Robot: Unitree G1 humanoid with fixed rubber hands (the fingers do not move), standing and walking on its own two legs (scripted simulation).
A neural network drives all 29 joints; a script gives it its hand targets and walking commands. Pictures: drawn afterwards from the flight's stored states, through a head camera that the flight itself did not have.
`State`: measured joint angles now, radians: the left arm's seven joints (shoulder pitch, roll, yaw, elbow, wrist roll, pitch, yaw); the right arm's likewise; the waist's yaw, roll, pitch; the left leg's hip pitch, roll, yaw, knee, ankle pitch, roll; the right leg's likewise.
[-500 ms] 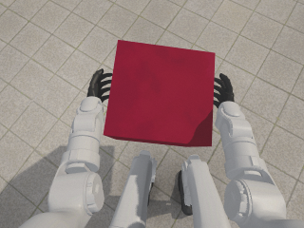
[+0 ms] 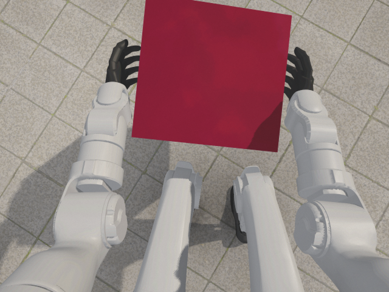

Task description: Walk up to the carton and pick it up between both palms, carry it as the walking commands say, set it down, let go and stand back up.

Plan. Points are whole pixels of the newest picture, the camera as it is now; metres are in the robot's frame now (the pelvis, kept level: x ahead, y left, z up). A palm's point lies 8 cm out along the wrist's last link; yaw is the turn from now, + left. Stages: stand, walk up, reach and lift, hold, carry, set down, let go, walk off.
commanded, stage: set down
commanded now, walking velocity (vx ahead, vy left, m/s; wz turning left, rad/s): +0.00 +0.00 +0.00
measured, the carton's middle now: (205, 89) +0.48 +0.05 -0.17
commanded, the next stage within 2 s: none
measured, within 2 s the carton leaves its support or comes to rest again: rests again in 1.70 s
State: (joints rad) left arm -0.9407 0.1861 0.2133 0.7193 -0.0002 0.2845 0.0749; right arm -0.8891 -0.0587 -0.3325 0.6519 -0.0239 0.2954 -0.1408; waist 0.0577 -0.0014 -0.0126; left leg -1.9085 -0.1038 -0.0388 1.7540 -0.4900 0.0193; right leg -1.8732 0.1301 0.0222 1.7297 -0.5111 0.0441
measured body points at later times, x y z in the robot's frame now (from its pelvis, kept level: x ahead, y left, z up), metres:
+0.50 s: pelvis -0.05 +0.00 -0.07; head +0.30 +0.04 +0.20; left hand +0.49 +0.22 -0.21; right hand +0.50 -0.12 -0.21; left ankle +0.11 +0.10 -0.47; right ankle +0.11 -0.12 -0.47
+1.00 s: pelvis -0.02 +0.00 -0.13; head +0.34 +0.03 +0.12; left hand +0.52 +0.21 -0.29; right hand +0.53 -0.14 -0.29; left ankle +0.11 +0.10 -0.47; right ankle +0.11 -0.12 -0.47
